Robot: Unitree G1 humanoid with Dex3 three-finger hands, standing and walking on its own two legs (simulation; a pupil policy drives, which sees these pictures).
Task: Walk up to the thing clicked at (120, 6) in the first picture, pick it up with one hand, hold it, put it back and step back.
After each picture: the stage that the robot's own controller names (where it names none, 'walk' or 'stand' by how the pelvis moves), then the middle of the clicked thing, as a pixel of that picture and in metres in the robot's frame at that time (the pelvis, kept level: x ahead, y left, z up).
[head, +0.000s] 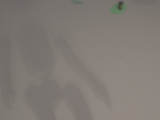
stand; (120, 5) +2.30 -0.60 -0.72
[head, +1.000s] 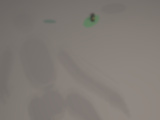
walk; (92, 17) +2.19 -0.09 -0.68
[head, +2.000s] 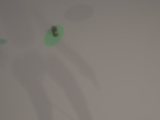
walk; (54, 31) +1.50 +0.39 -0.71
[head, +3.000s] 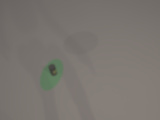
walk; (52, 70) +0.99 +0.39 -0.71
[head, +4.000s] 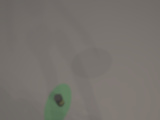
walk; (59, 100) +0.63 +0.32 -0.71
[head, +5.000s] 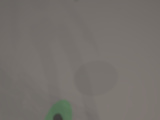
stand; out of the picture +0.46 +0.28 -0.71
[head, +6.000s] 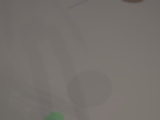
stand; out of the picture +0.39 +0.25 -0.72
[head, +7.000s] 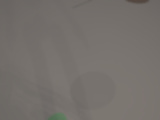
stand; out of the picture +0.37 +0.23 -0.72
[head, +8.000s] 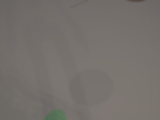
stand; out of the picture +0.41 +0.25 -0.73
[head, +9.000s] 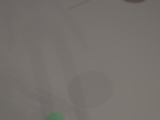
stand; out of the picture +0.39 +0.25 -0.73
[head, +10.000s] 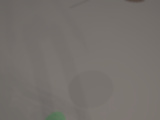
go down; out of the picture +0.38 +0.25 -0.73
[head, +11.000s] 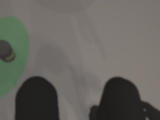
go down; (5, 52) +0.45 +0.31 -0.31
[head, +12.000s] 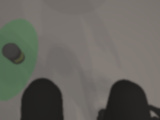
approach; (14, 54) +0.43 +0.32 -0.30
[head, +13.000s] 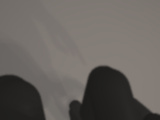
close in; out of the picture +0.42 +0.35 -0.22
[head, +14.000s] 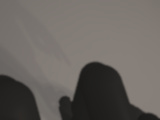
close; out of the picture +0.42 +0.34 -0.21
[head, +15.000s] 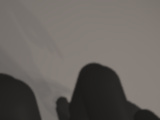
lift; out of the picture +0.40 +0.34 -0.22
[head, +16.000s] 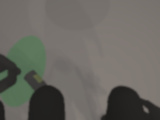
lift; (36, 82) +0.38 +0.25 -0.37
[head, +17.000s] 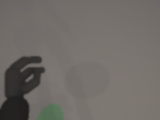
close; out of the picture +0.31 +0.21 -0.68
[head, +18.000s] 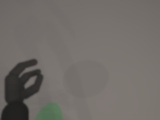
close; out of the picture +0.29 +0.24 -0.70
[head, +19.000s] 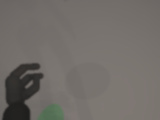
stand; out of the picture +0.30 +0.25 -0.70
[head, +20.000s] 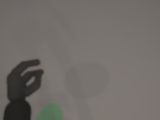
stand; out of the picture +0.29 +0.25 -0.70
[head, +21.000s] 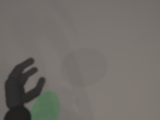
stand; out of the picture +0.29 +0.26 -0.66
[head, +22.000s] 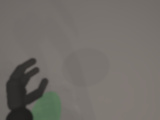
stand; out of the picture +0.28 +0.27 -0.65
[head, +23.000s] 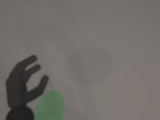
close; out of the picture +0.29 +0.26 -0.64
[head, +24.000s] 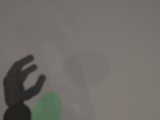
close; out of the picture +0.29 +0.26 -0.65
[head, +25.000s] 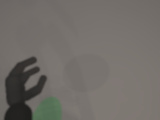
close; out of the picture +0.29 +0.27 -0.66
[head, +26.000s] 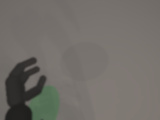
close; out of the picture +0.30 +0.26 -0.64
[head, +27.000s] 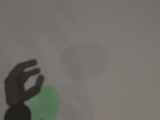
close; out of the picture +0.30 +0.26 -0.64
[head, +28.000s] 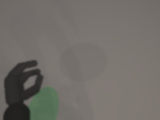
close; out of the picture +0.30 +0.26 -0.65
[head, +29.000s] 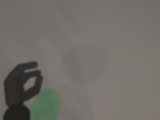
close; out of the picture +0.29 +0.26 -0.65
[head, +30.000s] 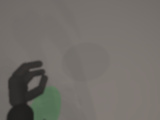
close; out of the picture +0.30 +0.26 -0.64
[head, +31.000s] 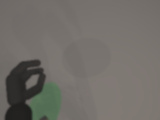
close; out of the picture +0.30 +0.25 -0.63
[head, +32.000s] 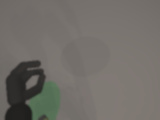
close; out of the picture +0.30 +0.26 -0.62
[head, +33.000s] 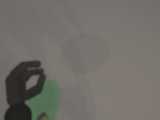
close; out of the picture +0.31 +0.25 -0.61
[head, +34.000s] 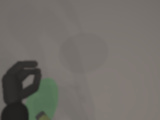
close; out of the picture +0.31 +0.25 -0.62
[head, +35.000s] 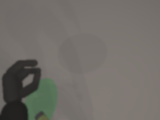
close; out of the picture +0.31 +0.25 -0.62
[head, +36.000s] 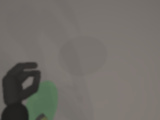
close; out of the picture +0.31 +0.25 -0.63
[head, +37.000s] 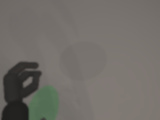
close; out of the picture +0.31 +0.25 -0.65
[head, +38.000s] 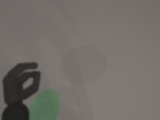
close; out of the picture +0.30 +0.25 -0.66
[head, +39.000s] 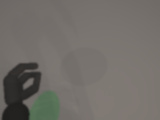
close; out of the picture +0.30 +0.25 -0.66
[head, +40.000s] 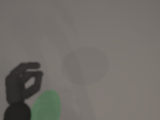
close; out of the picture +0.31 +0.24 -0.66
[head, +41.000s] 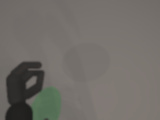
close; out of the picture +0.31 +0.25 -0.64
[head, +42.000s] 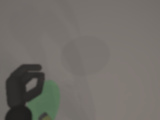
close; out of the picture +0.31 +0.24 -0.62
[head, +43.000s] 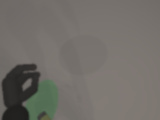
close; out of the picture +0.31 +0.24 -0.64
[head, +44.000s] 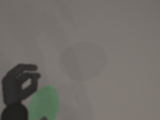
close; out of the picture +0.32 +0.24 -0.65
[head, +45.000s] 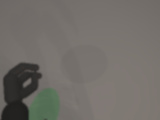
close; out of the picture +0.31 +0.24 -0.66
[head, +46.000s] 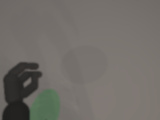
close; out of the picture +0.31 +0.24 -0.66
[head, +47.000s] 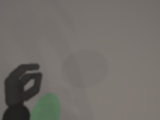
close; out of the picture +0.31 +0.24 -0.66
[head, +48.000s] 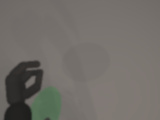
close; out of the picture +0.31 +0.24 -0.64
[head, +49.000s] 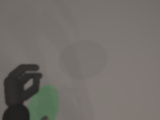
close; out of the picture +0.31 +0.24 -0.64
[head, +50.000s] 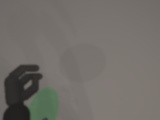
close; out of the picture +0.32 +0.24 -0.66
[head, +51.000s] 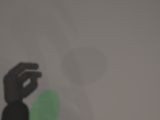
close; out of the picture +0.31 +0.23 -0.67
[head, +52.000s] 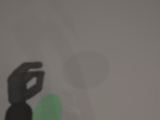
close; out of the picture +0.32 +0.23 -0.66
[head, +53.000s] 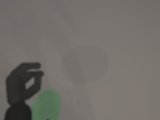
close; out of the picture +0.32 +0.23 -0.65
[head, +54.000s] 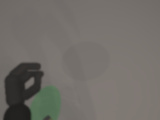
close; out of the picture +0.32 +0.23 -0.64
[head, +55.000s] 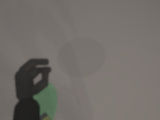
crouch; out of the picture +0.32 +0.23 -0.64
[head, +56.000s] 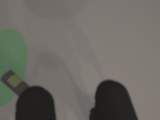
lower; (15, 83) +0.37 +0.26 -0.36
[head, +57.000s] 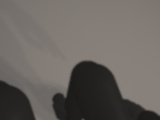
lower; out of the picture +0.33 +0.30 -0.25
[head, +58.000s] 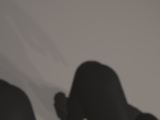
lower; out of the picture +0.34 +0.30 -0.25
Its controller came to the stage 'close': yes
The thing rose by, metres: 0.01
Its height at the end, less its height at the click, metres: -0.02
